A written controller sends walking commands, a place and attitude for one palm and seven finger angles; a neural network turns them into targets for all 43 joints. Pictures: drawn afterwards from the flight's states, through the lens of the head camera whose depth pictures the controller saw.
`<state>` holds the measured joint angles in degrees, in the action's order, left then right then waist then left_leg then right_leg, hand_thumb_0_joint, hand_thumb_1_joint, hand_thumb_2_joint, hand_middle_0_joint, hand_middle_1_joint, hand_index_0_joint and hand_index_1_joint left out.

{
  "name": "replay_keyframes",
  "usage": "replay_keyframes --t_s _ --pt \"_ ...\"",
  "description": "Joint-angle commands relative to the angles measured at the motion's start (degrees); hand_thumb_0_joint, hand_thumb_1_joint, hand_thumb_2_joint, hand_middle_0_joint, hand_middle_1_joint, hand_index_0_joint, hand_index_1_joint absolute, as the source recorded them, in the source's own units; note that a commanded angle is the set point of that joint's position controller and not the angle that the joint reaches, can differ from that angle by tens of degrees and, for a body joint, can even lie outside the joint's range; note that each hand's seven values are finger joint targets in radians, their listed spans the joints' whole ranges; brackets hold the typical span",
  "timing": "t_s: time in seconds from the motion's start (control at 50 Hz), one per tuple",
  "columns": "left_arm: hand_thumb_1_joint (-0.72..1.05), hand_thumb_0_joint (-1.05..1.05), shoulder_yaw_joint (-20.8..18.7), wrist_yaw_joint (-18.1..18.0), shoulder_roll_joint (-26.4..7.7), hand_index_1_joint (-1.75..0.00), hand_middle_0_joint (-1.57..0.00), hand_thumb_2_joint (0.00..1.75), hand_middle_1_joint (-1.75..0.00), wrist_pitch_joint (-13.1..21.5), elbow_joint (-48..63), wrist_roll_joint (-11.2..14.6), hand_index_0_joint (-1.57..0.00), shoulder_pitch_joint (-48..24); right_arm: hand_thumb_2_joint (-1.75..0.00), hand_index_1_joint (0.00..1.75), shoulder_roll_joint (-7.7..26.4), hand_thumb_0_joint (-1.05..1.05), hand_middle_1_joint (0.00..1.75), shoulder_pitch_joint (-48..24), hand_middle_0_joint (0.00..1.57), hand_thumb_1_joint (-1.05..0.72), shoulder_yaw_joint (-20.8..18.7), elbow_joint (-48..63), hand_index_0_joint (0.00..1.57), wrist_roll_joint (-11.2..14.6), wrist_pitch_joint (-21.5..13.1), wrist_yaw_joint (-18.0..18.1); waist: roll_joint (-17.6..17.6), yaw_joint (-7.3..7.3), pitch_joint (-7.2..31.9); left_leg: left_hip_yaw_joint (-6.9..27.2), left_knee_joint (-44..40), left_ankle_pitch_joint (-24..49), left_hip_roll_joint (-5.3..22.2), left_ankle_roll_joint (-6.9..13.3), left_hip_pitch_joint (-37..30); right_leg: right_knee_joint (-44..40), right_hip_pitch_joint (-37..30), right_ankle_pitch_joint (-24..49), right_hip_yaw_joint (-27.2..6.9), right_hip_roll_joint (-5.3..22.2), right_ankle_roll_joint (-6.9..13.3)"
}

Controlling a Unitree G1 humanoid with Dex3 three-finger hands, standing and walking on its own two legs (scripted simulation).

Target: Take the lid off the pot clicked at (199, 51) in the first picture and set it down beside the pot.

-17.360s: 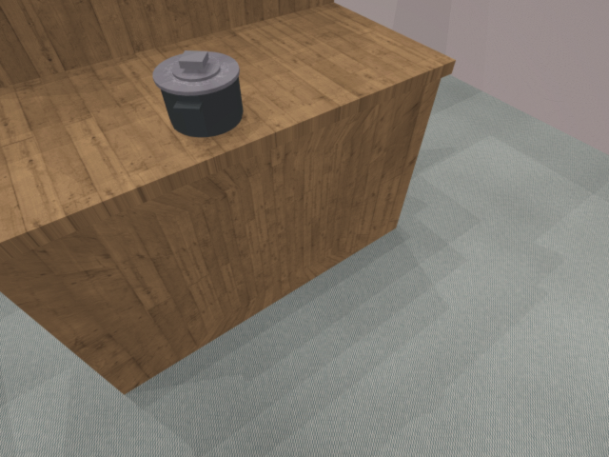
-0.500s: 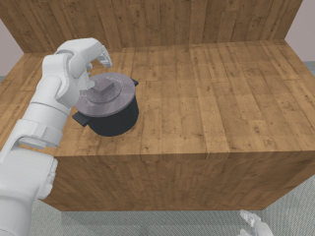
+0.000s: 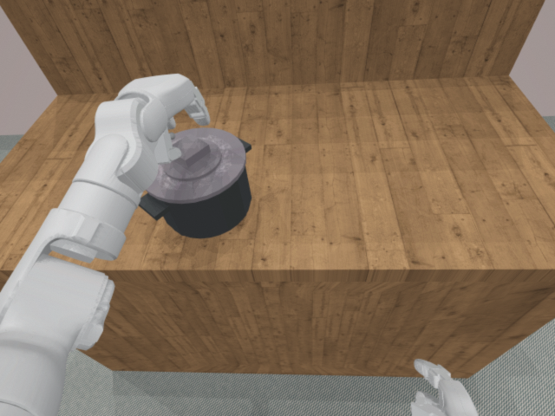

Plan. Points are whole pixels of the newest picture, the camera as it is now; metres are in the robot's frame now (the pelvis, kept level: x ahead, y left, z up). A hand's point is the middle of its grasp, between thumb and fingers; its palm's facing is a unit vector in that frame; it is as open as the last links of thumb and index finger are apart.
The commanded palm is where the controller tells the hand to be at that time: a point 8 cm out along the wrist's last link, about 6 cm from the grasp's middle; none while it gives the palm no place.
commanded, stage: lower the open fingers around the knob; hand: left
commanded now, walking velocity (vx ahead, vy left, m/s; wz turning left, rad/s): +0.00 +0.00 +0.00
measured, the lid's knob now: (189, 150) +0.49 +0.15 +0.13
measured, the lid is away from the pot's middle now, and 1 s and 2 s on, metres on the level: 0.00 0.00 0.00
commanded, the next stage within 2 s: close the fingers and squeeze the knob in 1.18 s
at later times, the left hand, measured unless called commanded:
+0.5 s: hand (181, 151) +0.45 +0.15 +0.16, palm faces -0.33 -0.07 -0.94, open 9.9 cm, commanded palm +0.44 +0.16 +0.22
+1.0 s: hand (180, 151) +0.45 +0.15 +0.16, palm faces -0.31 -0.08 -0.95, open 9.9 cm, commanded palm +0.44 +0.16 +0.21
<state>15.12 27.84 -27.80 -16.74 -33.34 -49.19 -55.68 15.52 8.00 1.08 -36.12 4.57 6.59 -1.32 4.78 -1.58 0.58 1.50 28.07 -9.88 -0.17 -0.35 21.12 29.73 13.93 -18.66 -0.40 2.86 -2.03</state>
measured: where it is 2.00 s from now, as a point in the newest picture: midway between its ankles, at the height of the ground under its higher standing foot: outside the picture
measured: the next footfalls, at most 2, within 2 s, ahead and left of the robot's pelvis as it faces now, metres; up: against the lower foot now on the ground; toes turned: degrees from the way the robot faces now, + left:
none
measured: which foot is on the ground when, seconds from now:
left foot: down 0.00-1.00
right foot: down 0.00-1.00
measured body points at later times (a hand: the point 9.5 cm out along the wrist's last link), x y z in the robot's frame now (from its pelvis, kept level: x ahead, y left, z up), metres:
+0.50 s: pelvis +0.00 +0.00 +0.00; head +0.03 -0.03 +0.45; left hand +0.46 +0.15 +0.21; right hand +0.13 -0.26 -0.13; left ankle +0.05 +0.13 -0.73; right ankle -0.04 -0.14 -0.73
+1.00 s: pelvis +0.00 +0.00 +0.00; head +0.03 -0.03 +0.45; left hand +0.46 +0.16 +0.21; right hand +0.14 -0.25 -0.12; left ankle +0.05 +0.13 -0.73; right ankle -0.04 -0.14 -0.73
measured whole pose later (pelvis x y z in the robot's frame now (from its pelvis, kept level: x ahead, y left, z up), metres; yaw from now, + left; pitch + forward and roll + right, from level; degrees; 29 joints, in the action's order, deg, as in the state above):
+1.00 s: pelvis +0.00 +0.00 +0.00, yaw -1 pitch +4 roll +0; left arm 14.8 26.0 -26.5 -15.3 -38.0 -49.8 -53.9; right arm 15.7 10.3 0.5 -36.2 4.7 7.0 -0.6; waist 3.9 -2.7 1.2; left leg 1.2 29.6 -11.1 0.3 -0.4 22.0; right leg 30.4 14.6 -19.3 -0.8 2.4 -1.9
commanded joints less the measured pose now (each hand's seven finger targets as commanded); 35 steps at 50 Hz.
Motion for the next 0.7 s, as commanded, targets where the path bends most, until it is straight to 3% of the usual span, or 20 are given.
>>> replay_keyframes --t_s 0.0,0.02,0.06,0.12,0.14,0.16,0.2,0.24,0.28,0.32,0.38,0.42,0.44,0.48,0.52,0.54,0.62,0.64,0.66,0.68 --pt "-0.34 0.00 -6.7 -2.0 -12.8 -0.08 -0.86 1.59 -0.08 -0.1 9.4 -1.6 -0.86 -29.3 -0.90 0.30 6.4 0.00 0.30 -4.8 0.20 -0.90 -2.4 7.9 0.20 0.0 -3.0 0.7 -6.2 -0.46 21.6 -1.6 -0.5 10.5 -2.8 4.0 -18.3 -3.6 1.6 19.8 4.4 -4.1 3.4" --pt "-0.34 0.00 -6.5 -2.0 -12.3 -0.08 -0.86 1.59 -0.08 0.2 10.8 -0.5 -0.86 -28.3 -0.90 0.30 6.9 0.00 0.30 -4.1 0.20 -0.90 -2.7 7.8 0.20 0.0 -2.8 0.6 -5.8 -0.64 22.0 -1.3 -0.3 11.4 -2.8 4.1 -18.7 -3.7 0.9 20.9 4.5 -3.9 3.5" --pt "-0.34 0.00 -6.2 -1.7 -12.0 -0.08 -0.86 1.59 -0.08 0.1 9.9 -1.3 -0.86 -29.0 -0.90 0.30 6.4 0.00 0.30 -4.2 0.20 -0.90 -2.5 7.8 0.20 -0.1 -3.1 0.7 -6.7 -0.59 21.0 -1.6 -0.6 10.3 -2.9 4.1 -18.3 -3.8 1.6 20.2 4.5 -4.1 3.3" --pt "-0.34 0.00 -6.9 -2.0 -12.8 -0.08 -0.86 1.59 -0.08 0.5 8.2 -0.3 -0.86 -27.2 -0.90 0.30 7.0 0.00 0.30 -3.4 0.20 -0.90 -2.7 7.4 0.20 0.0 -2.9 1.0 -6.4 -0.75 19.8 -1.7 -0.6 8.5 -3.0 4.2 -17.2 -4.2 1.4 19.2 4.5 -3.9 3.3" --pt "-0.34 0.00 -7.9 -2.1 -14.4 -0.08 -0.86 1.59 -0.08 0.5 7.5 -1.3 -0.86 -28.1 -0.90 0.30 6.7 0.00 0.30 -3.4 0.20 -0.90 -2.4 7.4 0.20 0.0 -3.0 1.1 -6.8 -0.40 20.4 -1.8 -1.1 8.3 -2.9 4.1 -16.9 -4.0 1.0 18.8 4.3 -4.1 3.2" --pt "-0.34 0.00 -6.4 -2.0 -12.9 -0.08 -0.86 1.59 -0.08 0.5 6.3 -1.4 -0.86 -28.8 -0.90 0.30 6.6 0.00 0.30 -3.6 0.20 -0.90 -2.3 7.4 0.20 0.0 -3.0 1.2 -6.8 -0.76 18.7 -1.7 -1.1 7.2 -3.1 4.2 -16.2 -4.3 2.0 18.2 4.4 -4.2 3.2" --pt "-0.34 0.00 -7.9 -2.3 -14.9 -0.08 -0.86 1.59 -0.08 0.8 7.1 -1.7 -0.86 -30.0 -0.90 0.30 6.8 0.00 0.30 -2.9 0.20 -0.90 -2.5 7.2 0.20 -0.1 -3.5 1.5 -6.0 -0.56 21.0 -1.5 -0.8 8.1 -3.1 4.3 -17.4 -4.0 1.3 19.0 4.1 -4.2 3.2" --pt "-0.34 0.00 -6.7 -2.3 -13.5 -0.08 -0.86 1.59 -0.08 1.2 8.0 -1.6 -0.86 -30.2 -0.90 0.30 6.7 0.00 0.30 -2.6 0.20 -0.90 -2.7 7.3 0.20 -0.2 -3.6 1.4 -5.6 -0.86 22.7 -1.4 -0.6 9.6 -3.1 4.3 -18.3 -3.7 0.7 20.2 4.1 -4.3 3.3" --pt "-0.34 0.00 -3.7 -2.2 -9.7 -0.08 -0.86 1.59 -0.08 1.1 8.3 -1.5 -0.86 -31.0 -0.90 0.30 6.4 0.00 0.30 -2.5 0.20 -0.90 -2.9 7.1 0.20 -0.1 -3.6 1.2 -3.8 -1.49 21.1 -1.4 -0.6 8.5 -3.0 4.1 -18.9 -3.9 2.9 18.7 4.4 -4.4 3.4" --pt "-0.34 0.00 -3.9 -2.2 -9.1 -0.08 -0.86 1.59 -0.08 1.0 5.6 -0.5 -0.86 -28.0 -0.90 0.30 7.0 0.00 0.30 -1.8 0.20 -0.90 -3.2 6.8 0.20 -0.1 -3.4 1.3 -5.0 -1.79 20.3 -1.3 -0.3 8.4 -2.9 4.4 -18.4 -4.3 3.1 18.7 4.5 -4.4 3.4" --pt "-0.34 0.00 -6.6 -2.7 -13.0 -0.08 -0.86 1.59 -0.08 1.3 2.9 -1.8 -0.86 -30.4 -0.90 0.30 7.1 0.00 0.30 -1.0 0.20 -0.90 -2.9 6.0 0.20 -0.2 -3.5 1.7 -6.6 -1.55 20.3 -1.6 -0.6 7.0 -3.1 4.4 -17.1 -4.0 2.6 18.5 4.3 -4.5 3.2" --pt "-0.34 0.00 -5.5 -2.7 -11.0 -0.08 -0.86 1.59 -0.08 1.7 4.9 -0.9 -0.86 -29.5 -0.90 0.30 7.2 0.00 0.30 -0.8 0.20 -0.90 -3.3 6.3 0.20 -0.4 -3.6 1.5 -4.9 -1.58 22.3 -1.2 0.1 9.6 -3.1 4.5 -18.4 -3.7 1.9 20.9 4.4 -4.3 3.5" --pt "-0.34 0.00 -5.6 -2.7 -10.9 -0.08 -0.86 1.59 -0.08 1.7 3.8 -1.5 -0.86 -27.7 -0.90 0.30 6.8 0.00 0.30 -0.8 0.20 -0.90 -3.2 6.5 0.20 -0.4 -3.7 1.4 -5.6 -1.32 23.0 -1.4 0.1 9.8 -3.1 4.4 -18.4 -3.4 1.7 20.8 4.2 -4.5 3.3" --pt "-0.34 0.00 -4.2 -2.7 -8.7 -0.08 -0.86 1.59 -0.08 1.5 -1.7 -1.7 -0.86 -24.1 -0.90 0.30 6.9 0.00 0.30 -0.8 0.20 -0.90 -2.9 6.0 0.20 0.0 -3.3 1.3 -7.0 -1.51 17.9 -1.8 -0.2 7.9 -3.0 4.1 -15.5 -3.5 3.8 19.3 4.8 -4.5 3.2" --pt "-0.34 0.00 -4.9 -2.8 -9.4 -0.08 -0.86 1.59 -0.08 1.8 -1.0 -0.8 -0.86 -24.4 -0.90 0.30 7.4 0.00 0.30 -0.6 0.20 -0.90 -3.1 6.0 0.20 -0.2 -2.9 1.4 -7.6 -1.69 18.3 -1.9 0.1 7.9 -2.9 4.4 -15.4 -3.8 3.4 19.6 4.7 -4.3 3.3" --pt "-0.34 0.00 -5.8 -3.0 -11.2 -0.08 -0.86 1.59 -0.08 1.9 0.3 -1.6 -0.86 -26.6 -0.90 0.30 7.3 0.00 0.30 -0.5 0.20 -0.90 -3.0 6.0 0.20 -0.2 -2.8 1.4 -7.3 -1.58 19.3 -1.9 -0.2 8.1 -2.8 4.3 -15.8 -3.6 3.0 19.7 4.5 -4.4 3.2" --pt "-0.34 0.00 -4.0 -2.8 -8.3 -0.08 -0.86 1.59 -0.08 1.8 -0.1 -0.8 -0.86 -24.4 -0.90 0.30 7.2 0.00 0.30 -0.7 0.20 -0.90 -3.1 6.5 0.20 -0.1 -2.6 1.2 -6.5 -1.80 19.0 -1.9 0.4 9.0 -2.8 4.4 -15.9 -3.6 3.3 20.3 4.6 -4.3 3.3" --pt "-0.34 0.00 -6.9 -3.2 -12.1 -0.08 -0.86 1.59 -0.08 1.9 0.0 -1.6 -0.86 -25.1 -0.90 0.30 7.3 0.00 0.30 -0.2 0.20 -0.90 -3.1 6.2 0.20 -0.2 -2.6 1.3 -7.1 -1.33 20.1 -2.1 0.2 8.9 -2.8 4.4 -15.9 -3.5 2.3 20.5 4.3 -4.4 3.2" --pt "-0.34 0.00 -6.6 -3.1 -12.0 -0.08 -0.86 1.59 -0.08 1.8 -1.0 -1.8 -0.86 -25.0 -0.90 0.30 7.2 0.00 0.30 -0.7 0.20 -0.90 -2.8 6.6 0.20 -0.1 -2.6 1.4 -7.7 -1.39 19.1 -2.1 0.1 8.3 -2.8 4.4 -15.3 -3.5 2.8 20.1 4.4 -4.5 3.2" --pt "-0.34 0.00 -4.8 -2.9 -9.8 -0.08 -0.86 1.59 -0.08 1.8 -1.2 -1.7 -0.86 -25.3 -0.90 0.30 7.0 0.00 0.30 -0.9 0.20 -0.90 -2.7 6.6 0.20 0.0 -2.5 1.4 -7.7 -1.60 18.4 -2.1 -0.1 7.9 -2.8 4.2 -15.1 -3.4 3.4 19.6 4.6 -4.4 3.2"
